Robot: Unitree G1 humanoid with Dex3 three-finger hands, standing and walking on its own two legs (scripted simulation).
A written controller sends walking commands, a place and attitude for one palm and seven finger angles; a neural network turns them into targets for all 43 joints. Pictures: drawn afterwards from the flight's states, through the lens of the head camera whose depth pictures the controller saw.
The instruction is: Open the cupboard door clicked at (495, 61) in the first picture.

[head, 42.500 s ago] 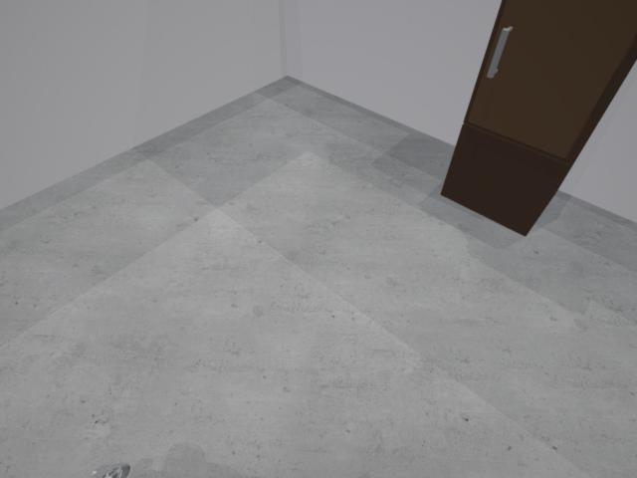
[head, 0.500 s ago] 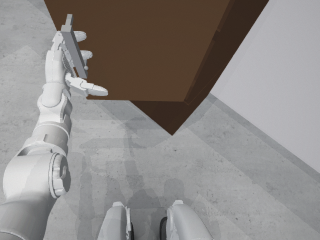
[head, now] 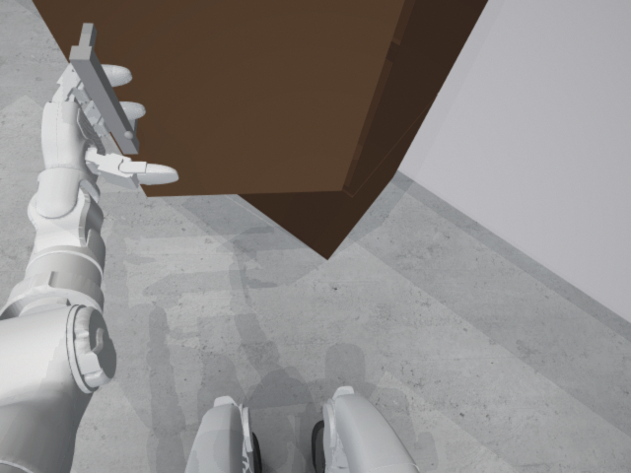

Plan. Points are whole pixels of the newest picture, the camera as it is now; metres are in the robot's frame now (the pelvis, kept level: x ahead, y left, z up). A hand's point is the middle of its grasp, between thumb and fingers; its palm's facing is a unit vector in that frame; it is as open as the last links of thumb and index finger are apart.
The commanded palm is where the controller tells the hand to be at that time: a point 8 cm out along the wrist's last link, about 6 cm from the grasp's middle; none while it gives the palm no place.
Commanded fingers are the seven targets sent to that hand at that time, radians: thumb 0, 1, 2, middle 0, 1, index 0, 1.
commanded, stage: close the thumb around the handle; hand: left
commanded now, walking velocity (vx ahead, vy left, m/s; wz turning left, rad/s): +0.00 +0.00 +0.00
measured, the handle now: (111, 96) +0.57 +0.21 +0.05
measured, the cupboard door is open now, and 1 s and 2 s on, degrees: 42 50 88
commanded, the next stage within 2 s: pull the door open along its arc in 0.54 s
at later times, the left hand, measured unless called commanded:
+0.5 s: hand (130, 132) +0.52 +0.18 +0.05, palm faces +0.03 -1.00 -0.01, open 5.4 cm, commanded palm +0.50 +0.22 +0.05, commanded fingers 0.00 0.90 0.90 -0.40 -1.35 -0.40 -1.35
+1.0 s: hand (133, 167) +0.47 +0.17 +0.05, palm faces +0.01 -1.00 -0.01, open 5.6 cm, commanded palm +0.41 +0.22 +0.05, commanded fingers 0.00 0.90 0.90 -0.40 -1.35 -0.40 -1.35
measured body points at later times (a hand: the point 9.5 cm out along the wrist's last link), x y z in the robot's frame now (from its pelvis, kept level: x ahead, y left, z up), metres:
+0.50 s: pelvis +0.00 +0.00 +0.00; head +0.16 +0.03 +0.42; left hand +0.51 +0.24 +0.05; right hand +0.01 -0.26 -0.11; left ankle +0.02 +0.09 -0.63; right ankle +0.02 -0.10 -0.63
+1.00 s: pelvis +0.01 +0.00 +0.02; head +0.15 +0.02 +0.45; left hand +0.46 +0.23 +0.05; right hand +0.04 -0.25 -0.10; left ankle +0.02 +0.09 -0.63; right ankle +0.02 -0.10 -0.63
